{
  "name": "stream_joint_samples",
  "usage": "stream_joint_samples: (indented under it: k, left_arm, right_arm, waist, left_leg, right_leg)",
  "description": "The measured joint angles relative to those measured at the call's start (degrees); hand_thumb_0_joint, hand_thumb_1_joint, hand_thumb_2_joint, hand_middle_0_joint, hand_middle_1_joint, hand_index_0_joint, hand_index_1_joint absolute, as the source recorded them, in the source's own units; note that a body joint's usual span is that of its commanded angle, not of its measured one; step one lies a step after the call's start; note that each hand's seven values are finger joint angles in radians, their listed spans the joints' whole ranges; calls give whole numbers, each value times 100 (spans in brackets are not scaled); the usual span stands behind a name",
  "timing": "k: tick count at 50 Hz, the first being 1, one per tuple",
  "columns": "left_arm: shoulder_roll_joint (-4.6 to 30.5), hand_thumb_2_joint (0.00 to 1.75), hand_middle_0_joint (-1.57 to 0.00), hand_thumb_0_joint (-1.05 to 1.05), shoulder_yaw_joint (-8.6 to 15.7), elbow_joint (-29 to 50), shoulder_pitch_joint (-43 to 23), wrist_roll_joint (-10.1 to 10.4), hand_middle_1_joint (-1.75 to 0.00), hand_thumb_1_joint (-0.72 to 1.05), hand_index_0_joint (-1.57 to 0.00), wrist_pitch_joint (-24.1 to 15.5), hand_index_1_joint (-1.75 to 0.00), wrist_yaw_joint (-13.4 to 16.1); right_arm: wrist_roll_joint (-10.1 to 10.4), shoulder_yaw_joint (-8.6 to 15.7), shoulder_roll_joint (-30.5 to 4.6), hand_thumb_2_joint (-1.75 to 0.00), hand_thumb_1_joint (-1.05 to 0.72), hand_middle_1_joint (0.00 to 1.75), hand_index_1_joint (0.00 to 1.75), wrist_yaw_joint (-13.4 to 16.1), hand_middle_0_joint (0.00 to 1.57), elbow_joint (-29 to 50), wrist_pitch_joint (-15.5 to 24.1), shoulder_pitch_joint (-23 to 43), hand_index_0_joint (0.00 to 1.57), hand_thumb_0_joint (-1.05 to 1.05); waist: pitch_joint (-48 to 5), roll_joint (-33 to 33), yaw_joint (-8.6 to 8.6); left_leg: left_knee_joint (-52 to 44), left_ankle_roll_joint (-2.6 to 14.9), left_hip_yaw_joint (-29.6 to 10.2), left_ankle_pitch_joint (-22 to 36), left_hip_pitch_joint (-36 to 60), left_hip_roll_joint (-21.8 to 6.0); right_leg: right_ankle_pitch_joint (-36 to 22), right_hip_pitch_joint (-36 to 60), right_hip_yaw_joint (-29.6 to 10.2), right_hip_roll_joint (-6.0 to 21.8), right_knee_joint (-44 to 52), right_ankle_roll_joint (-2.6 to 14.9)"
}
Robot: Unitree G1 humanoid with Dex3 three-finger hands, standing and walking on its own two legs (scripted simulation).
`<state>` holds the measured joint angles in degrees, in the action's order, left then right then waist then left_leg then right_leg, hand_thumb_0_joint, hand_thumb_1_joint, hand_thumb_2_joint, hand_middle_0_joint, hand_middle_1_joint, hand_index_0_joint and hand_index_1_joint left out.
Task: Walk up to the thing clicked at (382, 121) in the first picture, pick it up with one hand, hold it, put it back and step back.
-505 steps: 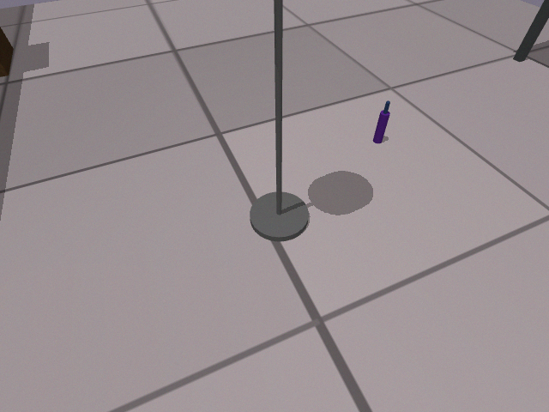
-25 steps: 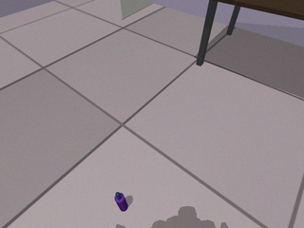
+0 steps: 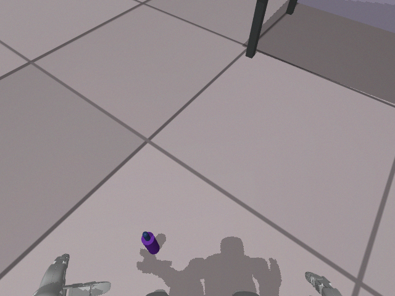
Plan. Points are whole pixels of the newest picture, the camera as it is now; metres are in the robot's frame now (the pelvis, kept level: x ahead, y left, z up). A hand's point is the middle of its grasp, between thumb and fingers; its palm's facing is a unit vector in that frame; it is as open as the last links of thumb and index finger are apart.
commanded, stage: go down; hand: left
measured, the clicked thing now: (149, 241) +0.36 +0.20 -0.62
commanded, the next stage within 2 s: none
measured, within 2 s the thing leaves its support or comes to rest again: neither
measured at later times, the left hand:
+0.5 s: hand out of the picture +0.14 +0.28 -0.17, palm faces +0.09 -0.94 -0.33, open 17.4 cm
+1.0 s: hand (74, 277) +0.19 +0.32 -0.23, palm faces +0.14 -0.96 -0.25, open 17.4 cm
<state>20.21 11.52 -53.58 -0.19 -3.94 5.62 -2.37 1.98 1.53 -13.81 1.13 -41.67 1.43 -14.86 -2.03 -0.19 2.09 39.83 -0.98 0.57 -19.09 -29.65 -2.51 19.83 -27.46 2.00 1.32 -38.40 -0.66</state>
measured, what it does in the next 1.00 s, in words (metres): lowers itself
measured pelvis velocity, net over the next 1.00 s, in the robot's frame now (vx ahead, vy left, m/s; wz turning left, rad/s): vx -0.04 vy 0.00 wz -0.01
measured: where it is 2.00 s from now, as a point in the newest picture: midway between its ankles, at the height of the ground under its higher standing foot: outside the picture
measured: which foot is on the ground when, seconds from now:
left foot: down 0.00-1.00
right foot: down 0.00-1.00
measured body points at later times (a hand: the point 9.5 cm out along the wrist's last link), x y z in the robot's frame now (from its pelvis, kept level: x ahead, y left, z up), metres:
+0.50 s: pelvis +0.00 +0.01 -0.05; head +0.08 +0.03 +0.39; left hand +0.14 +0.33 -0.15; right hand +0.17 -0.24 -0.13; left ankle +0.00 +0.13 -0.72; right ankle -0.01 -0.13 -0.72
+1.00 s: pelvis -0.04 +0.00 -0.14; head +0.10 +0.03 +0.29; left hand +0.18 +0.37 -0.21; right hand +0.15 -0.26 -0.22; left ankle +0.00 +0.13 -0.72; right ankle -0.01 -0.13 -0.72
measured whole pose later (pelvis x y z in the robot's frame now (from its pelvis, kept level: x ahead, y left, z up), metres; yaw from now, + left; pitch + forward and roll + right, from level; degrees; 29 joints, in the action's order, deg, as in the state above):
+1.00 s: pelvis -0.04 +0.00 -0.14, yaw +0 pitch +25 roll -3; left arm 27.1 25.0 -33.3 4.3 5.0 -3.4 -16.6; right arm -0.2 1.0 -15.7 4.0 -32.9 13.2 -10.3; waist -9.1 -0.7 1.7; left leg 84.2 -0.8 -2.7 -34.7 -75.1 -2.6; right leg 36.0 -71.5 3.0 1.8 -82.2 -0.9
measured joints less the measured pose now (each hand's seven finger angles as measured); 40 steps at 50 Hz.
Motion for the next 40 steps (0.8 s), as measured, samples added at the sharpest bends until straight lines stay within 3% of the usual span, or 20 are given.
stream_joint_samples:
  k: [12, 25, 40]
  left_arm:
    - [-122, 6, -7, -1, 98, 1798, 990, 130, -5, -40, -7, 408, -6, -144]
    - [1, 3, -8, -1, 223, 2936, 1574, 274, -6, -56, -8, 1074, -6, -234]
    - [148, 4, -8, -1, 610, 3198, 1733, 543, -5, -54, -8, 467, -5, -649]
  right_arm:
    - [-39, 62, -34, -89, -89, 30, 30, 141, 21, 578, 379, 126, 20, 1]
    - [-109, -108, 75, -89, -87, 30, 30, 362, 21, 990, 680, 259, 20, 1]
    - [-180, -70, 50, -90, -91, 30, 30, 335, 21, 1019, 913, 206, 20, 1]
  waist:
    - [-302, 32, -76]
    - [-508, 56, -14]
    - [-568, 60, -7]
  left_leg:
    - [1518, 50, -76, -706, -1256, 4]
    - [2182, 36, -229, -1006, -1853, -22]
    - [3062, 34, -279, -1267, -2869, -41]
  right_leg:
    - [680, -1192, 16, 36, -1439, -60]
    - [970, -1691, 139, 12, -2003, -51]
    - [1246, -2704, 140, 3, -2896, -40]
